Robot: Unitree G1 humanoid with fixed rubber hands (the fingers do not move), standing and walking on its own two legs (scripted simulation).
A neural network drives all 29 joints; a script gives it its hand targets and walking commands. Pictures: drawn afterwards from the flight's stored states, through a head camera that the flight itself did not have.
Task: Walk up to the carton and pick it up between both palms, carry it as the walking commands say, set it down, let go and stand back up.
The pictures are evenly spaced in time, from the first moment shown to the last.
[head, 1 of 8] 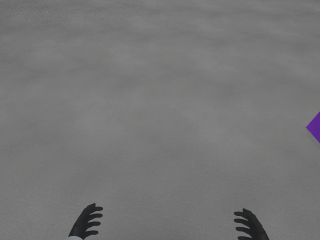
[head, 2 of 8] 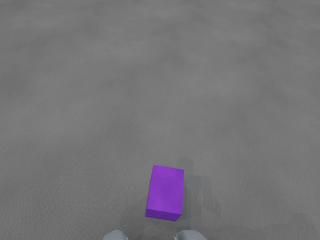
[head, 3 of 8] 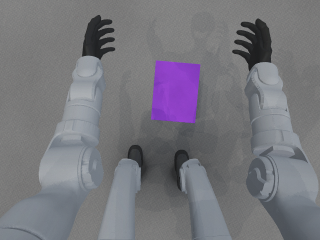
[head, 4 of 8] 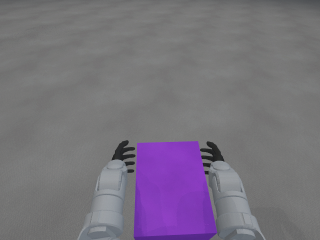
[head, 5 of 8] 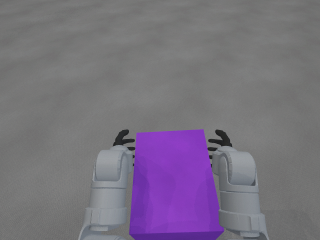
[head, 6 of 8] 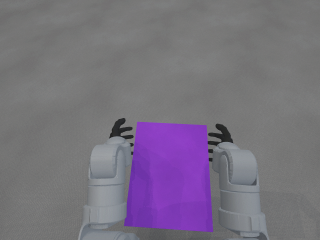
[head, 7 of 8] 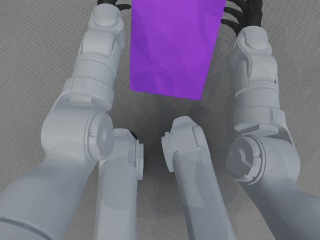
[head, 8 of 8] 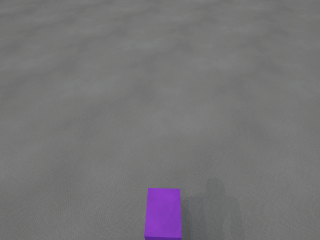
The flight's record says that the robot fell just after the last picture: no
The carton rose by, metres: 0.67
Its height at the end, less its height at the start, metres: +0.00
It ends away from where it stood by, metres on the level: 4.95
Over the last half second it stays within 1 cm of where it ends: yes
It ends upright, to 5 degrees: yes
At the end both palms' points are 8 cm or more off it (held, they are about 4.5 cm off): yes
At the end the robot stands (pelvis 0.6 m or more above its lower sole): yes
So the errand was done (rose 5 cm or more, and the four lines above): yes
